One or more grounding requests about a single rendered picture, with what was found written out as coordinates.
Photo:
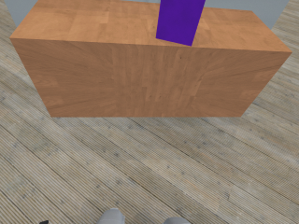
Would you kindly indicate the carton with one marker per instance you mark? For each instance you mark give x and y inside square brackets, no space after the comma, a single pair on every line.
[178,20]

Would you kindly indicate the left robot thigh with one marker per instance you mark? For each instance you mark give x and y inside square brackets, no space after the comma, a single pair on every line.
[111,216]

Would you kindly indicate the pedestal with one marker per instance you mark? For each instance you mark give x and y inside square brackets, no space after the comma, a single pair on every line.
[101,59]

